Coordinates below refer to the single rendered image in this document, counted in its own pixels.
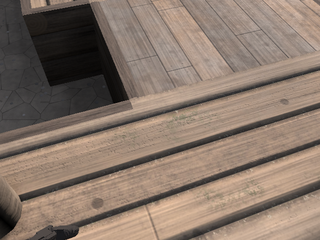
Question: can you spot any robot left hand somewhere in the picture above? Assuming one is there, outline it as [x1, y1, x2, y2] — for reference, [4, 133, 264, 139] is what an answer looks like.
[29, 225, 79, 240]

